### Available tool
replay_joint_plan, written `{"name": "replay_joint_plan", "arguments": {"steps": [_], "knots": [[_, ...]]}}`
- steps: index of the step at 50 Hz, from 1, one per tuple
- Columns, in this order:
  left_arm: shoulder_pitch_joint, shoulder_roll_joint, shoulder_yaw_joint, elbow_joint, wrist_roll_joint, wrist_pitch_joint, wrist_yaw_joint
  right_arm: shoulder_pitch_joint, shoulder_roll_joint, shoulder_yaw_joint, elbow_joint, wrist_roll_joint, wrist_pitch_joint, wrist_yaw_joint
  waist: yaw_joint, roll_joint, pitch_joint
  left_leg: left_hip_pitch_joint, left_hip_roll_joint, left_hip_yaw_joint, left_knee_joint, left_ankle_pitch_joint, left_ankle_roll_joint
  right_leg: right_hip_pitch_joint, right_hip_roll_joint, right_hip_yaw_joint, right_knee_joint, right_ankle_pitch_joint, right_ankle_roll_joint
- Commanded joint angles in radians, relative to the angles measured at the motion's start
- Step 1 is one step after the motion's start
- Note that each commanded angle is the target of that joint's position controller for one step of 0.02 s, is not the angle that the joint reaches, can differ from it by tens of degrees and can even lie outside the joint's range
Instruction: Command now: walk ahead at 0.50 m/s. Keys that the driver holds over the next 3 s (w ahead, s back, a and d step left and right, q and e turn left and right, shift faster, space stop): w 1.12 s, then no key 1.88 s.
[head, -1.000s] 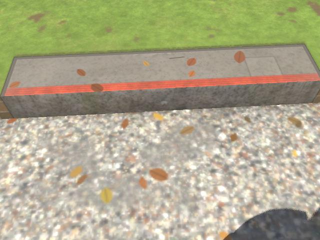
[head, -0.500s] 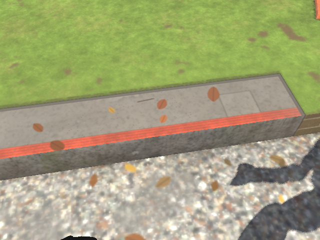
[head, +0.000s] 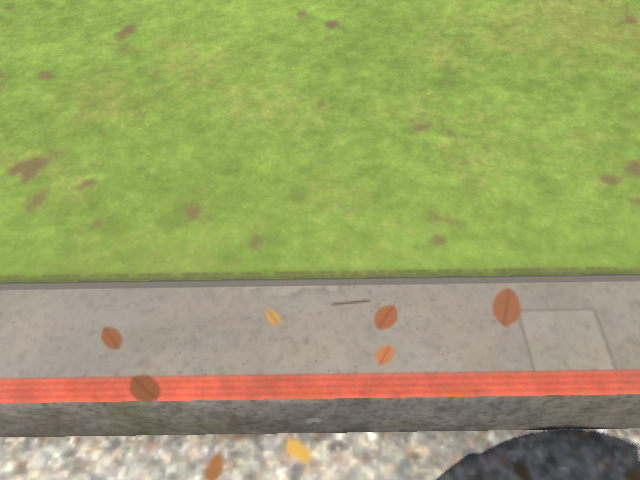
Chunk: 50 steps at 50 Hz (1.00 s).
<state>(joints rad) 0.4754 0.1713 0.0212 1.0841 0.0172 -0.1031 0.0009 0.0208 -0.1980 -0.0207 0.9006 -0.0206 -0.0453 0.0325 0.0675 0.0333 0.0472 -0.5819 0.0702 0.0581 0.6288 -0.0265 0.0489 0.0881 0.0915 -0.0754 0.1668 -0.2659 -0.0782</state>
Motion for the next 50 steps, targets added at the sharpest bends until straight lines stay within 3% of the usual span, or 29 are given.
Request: {"name": "replay_joint_plan", "arguments": {"steps": [1, 3, 4, 5, 6, 7, 8, 9, 11, 14, 18, 22, 26, 28, 29, 30, 31, 32, 33, 34, 35, 37, 39, 40, 44, 46, 47, 49, 50], "knots": [[0.051, 0.146, 0.025, -0.007, 0.007, -0.004, 0.015, -0.078, -0.072, -0.014, -0.075, 0.002, -0.024, -0.007, -0.030, -0.101, 0.059, 0.000, -0.029, 0.017, -0.064, -0.068, 0.033, 0.020, -0.313, 0.119, 0.044, 0.630, -0.107], [0.020, 0.161, 0.029, -0.007, 0.008, -0.003, 0.018, 0.043, -0.090, -0.027, -0.038, 0.000, -0.035, -0.019, -0.086, -0.111, -0.006, 0.171, -0.086, 0.042, -0.116, -0.139, 0.069, 0.027, -0.306, 0.098, 0.199, 0.874, -0.086], [0.004, 0.162, 0.028, -0.008, 0.004, 0.001, 0.017, 0.193, -0.105, -0.038, 0.014, -0.007, -0.045, -0.028, -0.149, -0.088, -0.081, 0.348, -0.111, 0.055, -0.182, -0.101, 0.093, -0.009, -0.273, 0.071, 0.367, 0.898, -0.070], [-0.015, 0.148, 0.020, -0.029, -0.004, -0.003, 0.014, 0.368, -0.159, -0.057, 0.062, -0.029, -0.056, -0.039, -0.212, -0.051, -0.185, 0.609, 0.004, -0.065, -0.183, -0.110, 0.138, -0.187, -0.237, 0.051, 0.593, 0.684, -0.054], [0.074, 0.052, -0.003, -0.059, -0.046, -0.003, 0.004, 0.488, -0.271, -0.088, 0.072, -0.050, -0.054, -0.044, -0.196, 0.167, -0.327, 0.910, 0.311, -0.519, -0.233, -0.164, 0.275, -0.542, -0.080, -0.033, 0.995, 0.147, -0.002], [0.055, 0.130, 0.023, -0.040, -0.018, -0.001, 0.006, 0.431, -0.243, -0.087, 0.073, -0.010, -0.038, -0.032, -0.172, 0.113, -0.327, 0.864, 0.342, -0.698, -0.346, -0.175, 0.296, -0.660, -0.036, 0.083, 1.120, -0.232, -0.017], [-0.027, 0.134, 0.029, -0.062, -0.003, 0.003, 0.003, 0.305, -0.195, -0.073, 0.051, 0.011, -0.034, -0.027, -0.120, 0.053, -0.168, 0.714, 0.300, -0.541, -0.368, -0.242, 0.264, -0.707, -0.106, 0.117, 1.125, -0.146, -0.025], [-0.085, 0.117, 0.025, -0.073, 0.003, 0.000, -0.002, 0.236, -0.130, -0.057, 0.039, 0.015, -0.040, -0.021, -0.100, 0.002, -0.077, 0.573, 0.259, -0.440, -0.421, -0.207, 0.235, -0.687, -0.140, 0.115, 1.073, -0.073, -0.022], [-0.096, 0.082, 0.023, -0.071, 0.021, 0.019, -0.009, 0.215, -0.065, -0.036, 0.059, 0.015, -0.053, -0.025, -0.046, 0.013, -0.007, 0.424, 0.172, -0.287, -0.473, -0.074, 0.168, -0.602, -0.182, 0.107, 0.970, -0.019, -0.004], [-0.096, 0.062, 0.024, -0.071, 0.027, 0.040, -0.022, 0.293, -0.082, -0.033, 0.099, 0.013, -0.071, -0.032, -0.026, 0.020, -0.024, 0.414, 0.137, -0.191, -0.482, 0.093, 0.166, -0.587, -0.183, 0.077, 0.927, 0.025, 0.020], [-0.280, 0.070, 0.023, -0.133, 0.025, 0.050, -0.029, 0.353, -0.099, -0.029, 0.117, 0.009, -0.069, -0.035, -0.051, 0.021, 0.014, 0.429, 0.105, -0.126, -0.504, 0.135, 0.153, -0.679, -0.194, 0.043, 0.776, 0.144, 0.056], [-0.383, 0.039, 0.006, -0.160, 0.005, 0.053, -0.015, 0.424, -0.097, -0.025, 0.136, 0.003, -0.066, -0.038, -0.083, 0.063, 0.007, 0.463, 0.093, -0.078, -0.467, 0.227, 0.135, -0.611, -0.157, -0.005, 0.588, 0.174, 0.065], [-0.417, 0.049, 0.005, -0.177, 0.010, 0.049, 0.000, 0.471, -0.094, -0.025, 0.151, -0.011, -0.059, -0.048, -0.091, 0.042, 0.036, 0.515, 0.148, -0.113, -0.400, 0.269, 0.166, -0.572, -0.130, -0.018, 0.515, 0.096, 0.025], [-0.272, 0.057, 0.017, -0.138, 0.009, 0.042, 0.018, 0.430, -0.113, -0.029, 0.137, -0.012, -0.059, -0.052, -0.024, 0.035, -0.029, 0.555, 0.146, -0.101, -0.191, 0.639, 0.166, -0.439, -0.069, -0.044, 0.455, 0.012, -0.013], [-0.095, 0.048, 0.022, -0.085, 0.005, 0.025, 0.024, 0.389, -0.112, -0.031, 0.132, 0.013, -0.055, -0.047, 0.069, 0.004, -0.114, 0.534, 0.110, -0.069, -0.001, 0.727, 0.153, -0.262, -0.061, -0.037, 0.325, 0.141, -0.045], [0.061, 0.105, 0.043, -0.034, 0.015, 0.012, 0.030, 0.325, -0.117, -0.034, 0.097, 0.036, -0.059, -0.040, 0.130, -0.017, -0.169, 0.372, 0.048, -0.048, 0.221, 0.515, 0.111, -0.046, -0.133, 0.054, 0.221, 0.225, -0.065], [0.092, 0.237, 0.069, -0.035, 0.033, 0.008, 0.031, 0.325, -0.039, -0.018, 0.051, 0.028, -0.064, -0.040, 0.076, -0.216, -0.176, 0.146, -0.083, 0.039, 0.558, -0.224, 0.057, 0.059, -0.414, 0.391, 0.160, 0.500, -0.098], [0.067, 0.278, 0.087, -0.028, 0.011, 0.030, 0.023, 0.486, -0.006, -0.023, 0.087, 0.033, -0.047, -0.042, -0.005, -0.249, -0.227, -0.055, -0.136, -0.039, 0.785, -0.459, 0.051, 0.122, -0.514, 0.601, 0.136, 0.419, -0.255], [-0.001, 0.189, 0.074, -0.036, -0.011, 0.044, 0.012, 0.424, -0.022, -0.025, 0.091, -0.006, -0.033, -0.038, -0.007, -0.108, -0.128, -0.156, -0.075, -0.073, 0.902, -0.396, 0.053, 0.015, -0.486, 0.576, 0.069, -0.041, -0.264], [-0.074, 0.099, 0.048, -0.051, -0.008, 0.048, 0.002, 0.355, -0.033, -0.033, 0.066, -0.019, -0.033, -0.029, -0.030, -0.090, -0.009, -0.224, -0.044, -0.062, 0.932, -0.349, 0.051, -0.119, -0.425, 0.500, 0.022, -0.270, -0.220], [-0.099, 0.052, 0.032, -0.047, 0.003, 0.048, -0.002, 0.330, -0.021, -0.036, 0.055, -0.015, -0.030, -0.021, -0.058, -0.086, 0.041, -0.264, -0.031, -0.047, 0.986, -0.326, 0.050, -0.192, -0.374, 0.444, -0.004, -0.330, -0.177], [-0.063, 0.017, 0.013, -0.017, 0.008, 0.035, 0.007, 0.319, 0.034, -0.022, 0.032, -0.017, -0.008, -0.009, -0.095, -0.078, 0.062, -0.307, -0.008, -0.041, 1.053, -0.263, 0.040, -0.304, -0.314, 0.335, 0.013, -0.239, -0.136], [0.006, 0.050, 0.010, 0.013, 0.014, 0.019, 0.003, 0.237, 0.088, 0.001, -0.027, -0.010, 0.009, -0.014, -0.078, -0.083, 0.055, -0.460, -0.025, -0.010, 1.254, -0.281, 0.040, -0.325, -0.326, 0.305, 0.032, -0.125, -0.148], [0.070, 0.056, 0.010, 0.035, 0.019, 0.010, -0.004, 0.160, 0.130, 0.016, -0.072, -0.001, 0.018, -0.036, -0.051, -0.123, 0.043, -0.601, -0.051, 0.018, 1.526, -0.359, 0.053, -0.289, -0.368, 0.341, 0.022, -0.095, -0.185], [0.086, 0.062, -0.020, 0.057, 0.012, -0.005, -0.007, -0.084, 0.129, 0.062, -0.290, 0.003, 0.011, -0.078, -0.075, -0.085, 0.114, -0.921, -0.022, -0.077, 1.649, -0.472, 0.090, -0.269, -0.379, 0.296, -0.026, -0.215, -0.131], [0.084, 0.054, -0.035, 0.073, -0.004, 0.000, 0.005, -0.152, 0.136, 0.088, -0.368, -0.001, 0.012, -0.067, -0.100, -0.027, 0.121, -0.828, 0.013, -0.010, 1.383, -0.428, 0.080, -0.368, -0.301, 0.204, -0.075, -0.235, -0.078], [0.093, 0.059, -0.038, 0.075, -0.007, 0.003, 0.017, -0.178, 0.131, 0.092, -0.395, 0.000, 0.016, -0.061, -0.084, -0.034, 0.111, -0.765, 0.011, 0.041, 1.285, -0.402, 0.067, -0.391, -0.278, 0.186, -0.116, -0.153, -0.089], [0.120, 0.086, -0.030, 0.067, -0.026, 0.022, 0.056, -0.157, 0.136, 0.105, -0.410, -0.004, 0.039, -0.042, -0.068, -0.094, 0.034, -0.473, 0.029, 0.092, 1.020, -0.384, 0.066, -0.361, -0.283, 0.134, -0.256, 0.199, -0.144], [0.111, 0.070, -0.036, 0.042, -0.046, 0.025, 0.057, -0.127, 0.141, 0.106, -0.381, 0.015, 0.041, -0.033, -0.071, -0.063, -0.007, -0.301, 0.015, 0.132, 0.839, -0.406, 0.090, -0.322, -0.272, 0.058, -0.250, 0.444, -0.143]]}}
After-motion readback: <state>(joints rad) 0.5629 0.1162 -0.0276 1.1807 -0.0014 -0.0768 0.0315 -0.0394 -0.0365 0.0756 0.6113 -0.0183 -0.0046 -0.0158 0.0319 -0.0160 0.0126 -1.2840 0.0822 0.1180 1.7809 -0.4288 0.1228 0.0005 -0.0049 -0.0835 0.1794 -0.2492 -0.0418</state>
